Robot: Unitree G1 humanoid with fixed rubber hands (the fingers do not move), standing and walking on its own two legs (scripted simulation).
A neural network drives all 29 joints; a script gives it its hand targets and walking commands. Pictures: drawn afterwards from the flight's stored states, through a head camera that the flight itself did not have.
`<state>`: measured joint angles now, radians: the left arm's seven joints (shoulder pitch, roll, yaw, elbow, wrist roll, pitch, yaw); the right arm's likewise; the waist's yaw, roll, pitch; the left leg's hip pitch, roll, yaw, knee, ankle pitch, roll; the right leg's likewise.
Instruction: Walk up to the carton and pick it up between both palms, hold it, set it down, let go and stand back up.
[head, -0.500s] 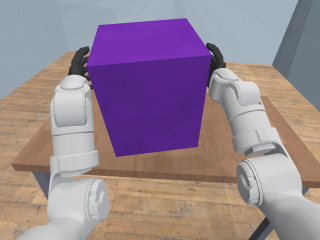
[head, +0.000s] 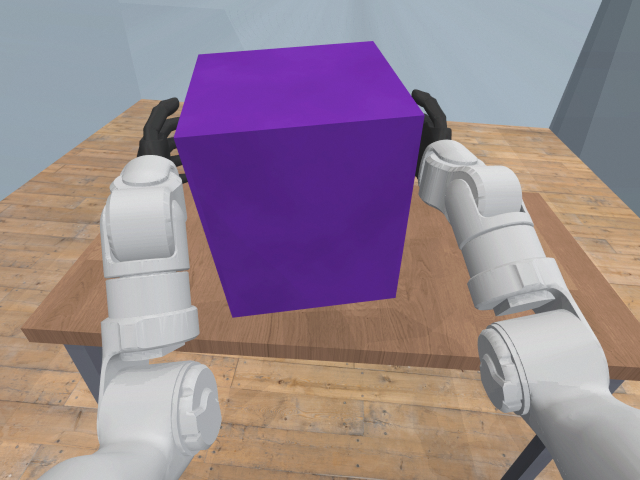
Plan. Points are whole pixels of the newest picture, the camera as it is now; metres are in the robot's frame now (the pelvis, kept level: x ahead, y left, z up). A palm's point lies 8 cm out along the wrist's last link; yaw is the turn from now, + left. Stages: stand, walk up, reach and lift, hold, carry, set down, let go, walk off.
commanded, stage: hold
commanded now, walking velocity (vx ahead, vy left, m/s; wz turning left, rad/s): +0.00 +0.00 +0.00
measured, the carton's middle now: (301, 181) +0.41 +0.01 +0.24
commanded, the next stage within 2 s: none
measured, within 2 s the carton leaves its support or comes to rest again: neither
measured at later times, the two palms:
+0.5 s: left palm (152, 162) +0.36 +0.17 +0.29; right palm (433, 139) +0.37 -0.13 +0.31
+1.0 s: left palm (160, 167) +0.36 +0.16 +0.28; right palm (435, 151) +0.38 -0.14 +0.29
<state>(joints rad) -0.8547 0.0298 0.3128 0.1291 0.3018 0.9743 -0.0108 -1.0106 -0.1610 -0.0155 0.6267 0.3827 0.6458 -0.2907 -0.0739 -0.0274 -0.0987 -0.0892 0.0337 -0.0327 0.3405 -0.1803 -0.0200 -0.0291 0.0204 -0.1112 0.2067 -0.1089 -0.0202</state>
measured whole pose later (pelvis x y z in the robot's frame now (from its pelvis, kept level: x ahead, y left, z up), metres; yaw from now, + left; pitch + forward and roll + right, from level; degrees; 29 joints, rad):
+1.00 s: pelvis -0.01 +0.00 +0.00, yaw +0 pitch -4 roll -1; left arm -0.88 0.04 0.31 0.16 0.28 0.97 0.01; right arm -1.06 -0.17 -0.03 0.68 0.38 0.65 -0.28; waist -0.07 -0.03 -0.10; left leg -0.12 0.04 -0.03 0.36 -0.18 -0.02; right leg -0.06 0.02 -0.11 0.22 -0.10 -0.02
